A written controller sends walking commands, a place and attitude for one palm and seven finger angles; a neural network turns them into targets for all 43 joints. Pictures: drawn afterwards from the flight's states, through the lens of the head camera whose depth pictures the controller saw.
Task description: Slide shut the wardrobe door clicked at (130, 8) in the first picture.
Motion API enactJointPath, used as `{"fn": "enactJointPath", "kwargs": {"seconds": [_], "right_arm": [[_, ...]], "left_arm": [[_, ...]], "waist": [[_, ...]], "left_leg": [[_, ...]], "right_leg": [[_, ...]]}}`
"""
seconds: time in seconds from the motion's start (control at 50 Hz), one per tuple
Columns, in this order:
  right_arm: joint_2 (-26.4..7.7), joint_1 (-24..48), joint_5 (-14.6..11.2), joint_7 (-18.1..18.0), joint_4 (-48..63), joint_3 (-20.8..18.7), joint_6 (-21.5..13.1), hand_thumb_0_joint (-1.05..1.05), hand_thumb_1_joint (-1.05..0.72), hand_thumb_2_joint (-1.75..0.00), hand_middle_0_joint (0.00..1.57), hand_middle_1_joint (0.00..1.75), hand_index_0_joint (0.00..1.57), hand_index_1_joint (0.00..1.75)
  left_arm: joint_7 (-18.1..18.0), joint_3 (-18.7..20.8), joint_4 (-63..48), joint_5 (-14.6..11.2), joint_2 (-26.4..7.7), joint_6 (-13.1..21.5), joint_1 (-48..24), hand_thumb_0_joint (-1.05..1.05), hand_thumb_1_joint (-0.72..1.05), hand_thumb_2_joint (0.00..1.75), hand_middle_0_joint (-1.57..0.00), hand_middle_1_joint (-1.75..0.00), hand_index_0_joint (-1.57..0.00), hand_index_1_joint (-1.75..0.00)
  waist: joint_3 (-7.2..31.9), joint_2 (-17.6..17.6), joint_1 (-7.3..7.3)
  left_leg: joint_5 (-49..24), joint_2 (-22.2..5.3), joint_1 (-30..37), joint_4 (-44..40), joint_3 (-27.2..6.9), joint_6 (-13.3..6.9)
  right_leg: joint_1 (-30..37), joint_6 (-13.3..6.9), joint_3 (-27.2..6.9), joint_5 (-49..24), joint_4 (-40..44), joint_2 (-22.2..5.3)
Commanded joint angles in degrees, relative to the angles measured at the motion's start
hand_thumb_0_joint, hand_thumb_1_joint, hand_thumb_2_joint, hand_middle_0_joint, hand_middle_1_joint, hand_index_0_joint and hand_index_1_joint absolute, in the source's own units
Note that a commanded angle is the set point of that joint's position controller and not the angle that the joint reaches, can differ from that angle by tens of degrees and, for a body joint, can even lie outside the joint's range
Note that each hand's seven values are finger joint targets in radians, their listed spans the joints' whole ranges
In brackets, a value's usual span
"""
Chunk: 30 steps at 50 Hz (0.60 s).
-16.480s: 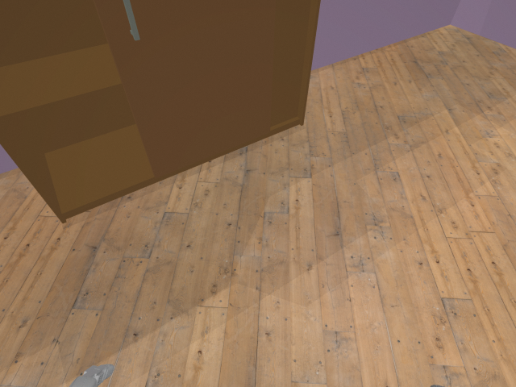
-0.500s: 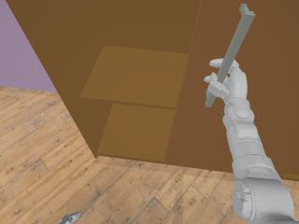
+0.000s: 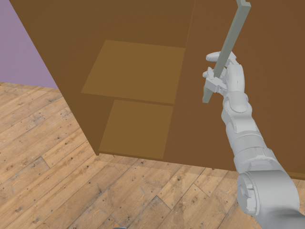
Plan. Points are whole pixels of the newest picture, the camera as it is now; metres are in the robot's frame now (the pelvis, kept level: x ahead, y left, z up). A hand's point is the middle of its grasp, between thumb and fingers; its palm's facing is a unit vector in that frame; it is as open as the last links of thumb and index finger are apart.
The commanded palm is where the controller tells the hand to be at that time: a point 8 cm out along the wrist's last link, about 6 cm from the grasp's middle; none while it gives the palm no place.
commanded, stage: step sideways, sliding the door along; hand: right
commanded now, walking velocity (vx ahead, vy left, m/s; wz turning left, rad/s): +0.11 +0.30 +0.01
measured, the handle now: (219, 59) +0.53 -0.10 +0.16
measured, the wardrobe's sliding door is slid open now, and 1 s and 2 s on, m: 0.44 0.32 0.00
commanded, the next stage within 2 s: none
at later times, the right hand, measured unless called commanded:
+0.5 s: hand (194, 78) +0.48 -0.04 +0.13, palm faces +0.04 +0.99 -0.15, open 5.7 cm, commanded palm +0.46 -0.05 +0.13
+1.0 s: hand (160, 74) +0.48 +0.05 +0.12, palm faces +0.23 +0.94 -0.24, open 6.2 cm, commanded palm +0.46 +0.07 +0.13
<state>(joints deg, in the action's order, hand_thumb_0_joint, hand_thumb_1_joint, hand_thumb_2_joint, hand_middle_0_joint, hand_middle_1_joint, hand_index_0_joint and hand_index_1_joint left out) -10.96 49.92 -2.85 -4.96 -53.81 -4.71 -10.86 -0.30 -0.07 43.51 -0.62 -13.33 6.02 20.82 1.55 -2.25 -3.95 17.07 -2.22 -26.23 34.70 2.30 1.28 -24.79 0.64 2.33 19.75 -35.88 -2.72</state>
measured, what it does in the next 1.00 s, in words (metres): steps to the left: left foot, then right foot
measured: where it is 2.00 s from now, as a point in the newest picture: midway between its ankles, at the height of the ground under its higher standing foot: outside the picture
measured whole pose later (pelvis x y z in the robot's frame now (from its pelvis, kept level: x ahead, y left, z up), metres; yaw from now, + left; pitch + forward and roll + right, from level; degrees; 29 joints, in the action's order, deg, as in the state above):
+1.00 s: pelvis +0.08 +0.24 -0.01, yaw -10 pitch -3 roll -1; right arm -11.9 38.2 -3.5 -6.7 -25.5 1.0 -2.8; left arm -1.3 0.1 37.8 -3.3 -12.0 5.3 6.2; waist -14.9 -4.6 2.8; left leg 13.0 1.6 -20.6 37.3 3.5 -4.2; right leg -16.0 3.9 -2.8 23.8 -45.1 -9.7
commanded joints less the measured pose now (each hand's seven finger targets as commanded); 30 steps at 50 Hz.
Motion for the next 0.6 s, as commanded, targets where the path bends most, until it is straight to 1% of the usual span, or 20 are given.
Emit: {"fn": "enactJointPath", "kwargs": {"seconds": [0.0,0.08,0.14,0.16,0.18,0.2,0.22,0.24,0.26,0.3,0.36,0.38,0.4,0.42,0.44,0.46,0.48,0.5,0.54,0.58], "right_arm": [[-6.1,35.2,0.8,3.0,17.6,3.1,-4.7,0.0,-0.9,-0.9,0.45,1.4,0.45,1.4],[-5.4,35.0,-0.6,3.6,16.5,3.2,-3.9,0.0,-0.9,-0.9,0.45,1.4,0.45,1.4],[-6.8,34.8,-0.9,3.3,16.9,2.1,-3.4,0.0,-0.9,-0.9,0.45,1.4,0.45,1.4],[-7.5,33.7,-0.9,3.1,16.4,1.5,-3.1,0.0,-0.9,-0.9,0.45,1.4,0.45,1.4],[-8.3,32.6,-0.7,2.9,16.8,0.9,-3.0,0.0,-0.9,-0.9,0.45,1.4,0.45,1.4],[-10.2,32.4,-0.3,2.7,19.0,-0.2,-2.8,0.0,-0.9,-0.9,0.45,1.4,0.45,1.4],[-12.1,31.5,0.3,2.3,18.9,-1.4,-2.1,0.0,-0.9,-0.9,0.45,1.4,0.45,1.4],[-12.9,31.1,0.6,2.3,18.8,-2.5,-1.2,0.0,-0.9,-0.9,0.45,1.4,0.45,1.4],[-11.6,31.2,0.9,2.5,19.7,-2.0,-0.4,0.0,-0.9,-0.9,0.45,1.4,0.45,1.4],[-8.6,31.1,0.7,3.1,18.9,-0.6,0.2,0.0,-0.9,-0.9,0.45,1.4,0.45,1.4],[-4.6,32.1,0.5,3.6,24.0,2.8,-1.2,0.0,-0.9,-0.9,0.45,1.4,0.45,1.4],[-3.1,32.9,0.0,3.7,26.0,4.6,-1.7,0.0,-0.9,-0.9,0.45,1.4,0.45,1.4],[-2.7,33.6,-0.4,3.6,28.5,5.4,-2.1,0.0,-0.9,-0.9,0.45,1.4,0.45,1.4],[-1.5,32.4,-1.4,3.7,30.4,6.6,-2.5,0.0,-0.9,-0.9,0.45,1.4,0.45,1.4],[1.8,34.6,-2.4,4.1,33.3,8.7,-2.9,0.0,-0.9,-0.9,0.45,1.4,0.45,1.4],[3.3,34.5,-2.6,4.2,31.5,9.1,-2.6,0.0,-0.9,-0.9,0.45,1.4,0.45,1.4],[4.3,33.7,-2.0,4.7,30.2,10.7,-1.7,0.0,-0.9,-0.9,0.45,1.4,0.45,1.4],[3.0,31.0,-2.3,4.7,30.4,9.8,-0.9,0.0,-0.9,-0.9,0.45,1.4,0.45,1.4],[1.1,31.3,-1.6,4.2,34.3,9.5,-1.2,0.0,-0.9,-0.9,0.45,1.4,0.45,1.4],[3.0,29.3,-1.1,4.0,37.7,11.2,-1.1,0.0,-0.9,-0.9,0.45,1.4,0.45,1.4]], "left_arm": [[-4.3,3.0,-7.7,-1.5,-7.8,-0.6,-1.2,0.0,0.9,0.9,-0.2,-0.3,-0.2,-0.3],[-5.6,2.9,-7.3,-1.0,-7.5,-1.8,-2.8,0.0,0.9,0.9,-0.2,-0.3,-0.2,-0.3],[-6.0,2.3,-7.2,-0.6,-7.1,-2.9,-4.4,0.0,0.9,0.9,-0.2,-0.3,-0.2,-0.3],[-6.1,2.2,-7.4,-0.6,-7.3,-3.2,-4.9,0.0,0.9,0.9,-0.2,-0.3,-0.2,-0.3],[-6.2,2.3,-7.6,-0.7,-7.8,-3.3,-5.5,0.0,0.9,0.9,-0.2,-0.3,-0.2,-0.3],[-6.2,2.6,-8.2,-1.2,-7.8,-3.4,-5.8,0.0,0.9,0.9,-0.2,-0.3,-0.2,-0.3],[-6.1,2.7,-8.2,-1.3,-7.1,-3.6,-5.9,0.0,0.9,0.9,-0.2,-0.3,-0.2,-0.3],[-5.9,2.6,-9.1,-1.7,-6.6,-3.1,-8.5,0.0,0.9,0.9,-0.2,-0.3,-0.2,-0.3],[-5.9,2.6,-9.3,-1.8,-7.2,-2.2,-10.3,0.0,0.9,0.9,-0.2,-0.3,-0.2,-0.3],[-6.1,2.0,-8.1,-0.9,-6.1,-1.3,-10.9,0.0,0.9,0.9,-0.2,-0.3,-0.2,-0.3],[-6.5,1.0,-8.1,0.0,-4.3,-1.5,-10.7,0.0,0.9,0.9,-0.2,-0.3,-0.2,-0.3],[-6.6,1.0,-7.9,0.0,-4.4,-1.7,-9.7,0.0,0.9,0.9,-0.2,-0.3,-0.2,-0.3],[-6.7,1.6,-7.7,-0.3,-5.4,-1.6,-9.2,0.0,0.9,0.9,-0.2,-0.3,-0.2,-0.3],[-6.2,2.9,-8.0,-0.2,-8.5,-1.4,-8.7,0.0,0.9,0.9,-0.2,-0.3,-0.2,-0.3],[-4.6,2.5,-8.8,-0.5,-6.8,-1.5,-10.2,0.0,0.9,0.9,-0.2,-0.3,-0.2,-0.3],[-3.1,1.6,-8.6,-1.0,-5.6,-1.5,-12.9,0.0,0.9,0.9,-0.2,-0.3,-0.2,-0.3],[-3.2,1.8,-8.8,-1.1,-5.7,-1.8,-12.4,0.0,0.9,0.9,-0.2,-0.3,-0.2,-0.3],[-3.9,2.3,-8.9,-1.0,-6.0,-2.1,-11.8,0.0,0.9,0.9,-0.2,-0.3,-0.2,-0.3],[-3.8,2.0,-9.7,-1.0,-6.6,-2.0,-12.2,0.0,0.9,0.9,-0.2,-0.3,-0.2,-0.3],[-3.6,2.2,-11.5,-1.7,-6.8,-1.8,-11.5,0.0,0.9,0.9,-0.2,-0.3,-0.2,-0.3]], "waist": [[22.8,-2.6,-1.92],[16.6,-8.7,-2.35],[12.6,-8.7,-1.32],[12.0,-6.5,-0.64],[12.5,-4.4,0.21],[15.8,1.2,0.88],[17.5,11.6,1.01],[16.2,22.0,2.71],[15.7,22.9,3.47],[13.9,16.4,3.62],[15.2,10.4,2.01],[17.0,8.7,0.93],[19.8,3.5,-0.45],[23.2,-10.7,-0.47],[25.3,-16.3,0.69],[22.1,-9.3,1.72],[16.7,-4.6,0.95],[15.3,-5.6,0.63],[15.1,-8.2,0.79],[19.7,-6.5,0.28]], "left_leg": [[-16.8,1.8,6.3,0.9,1.6,-1.5],[-1.2,3.6,-3.0,10.0,1.8,-2.0],[7.7,3.2,-3.7,8.5,0.3,-3.4],[5.6,3.1,0.3,5.6,0.0,-3.8],[-2.0,2.6,8.0,1.4,-0.9,-4.5],[-12.5,0.3,17.6,-3.9,-3.5,-5.7],[-21.2,-6.4,26.9,-8.5,-11.6,-8.9],[-31.8,-11.3,33.0,-10.4,-18.2,-13.0],[-43.8,-12.9,34.6,-8.7,-18.9,-13.4],[-50.5,-12.4,34.2,-5.5,-13.8,-13.5],[-48.1,-8.4,31.1,-1.5,-5.7,-10.4],[-43.8,-7.1,26.5,1.5,-3.8,-8.3],[-36.7,-5.2,16.2,8.9,-1.3,-4.7],[-12.6,1.2,-1.8,22.3,-0.4,-0.1],[13.4,2.4,-10.7,32.4,-7.2,-0.4],[13.5,0.1,-11.5,33.8,-12.8,-2.1],[13.2,-1.7,-13.0,28.4,-13.0,-2.7],[13.5,-2.5,-12.0,22.7,-11.8,-2.7],[9.6,-2.0,-0.7,7.7,-7.9,-3.2],[-6.3,2.3,14.8,-5.6,-0.1,-2.6]], "right_leg": [[20.5,-4.4,-3.2,-24.9,3.0,-3.6],[27.0,-8.1,-12.2,-27.2,5.7,-11.5],[27.8,-9.4,-15.1,-29.4,5.8,-14.4],[24.9,-9.0,-13.6,-28.7,4.3,-14.2],[19.7,-7.8,-10.1,-28.2,0.5,-12.5],[13.5,-5.2,-3.3,-25.3,-6.0,-8.3],[4.3,-2.3,3.2,-16.4,-15.0,-2.6],[-5.8,-0.7,1.6,6.0,-24.6,2.3],[-9.0,-1.0,-1.5,11.7,-31.3,2.4],[-7.9,-1.1,-2.0,9.8,-26.8,0.0],[3.1,-0.4,2.6,-1.8,-4.3,-1.1],[11.6,-0.8,2.7,-9.9,3.2,-2.1],[26.1,-2.3,0.0,-21.9,11.2,-5.6],[41.9,-8.6,-15.8,-47.6,11.3,-18.3],[49.5,-13.4,-26.4,-56.2,8.2,-27.1],[46.7,-14.2,-24.9,-46.7,8.5,-28.4],[41.6,-13.9,-21.5,-43.4,8.7,-27.7],[40.7,-13.3,-18.8,-45.2,6.7,-26.8],[34.4,-9.3,-10.7,-47.1,3.5,-22.2],[30.3,-3.9,-1.0,-40.7,-1.6,-14.4]]}}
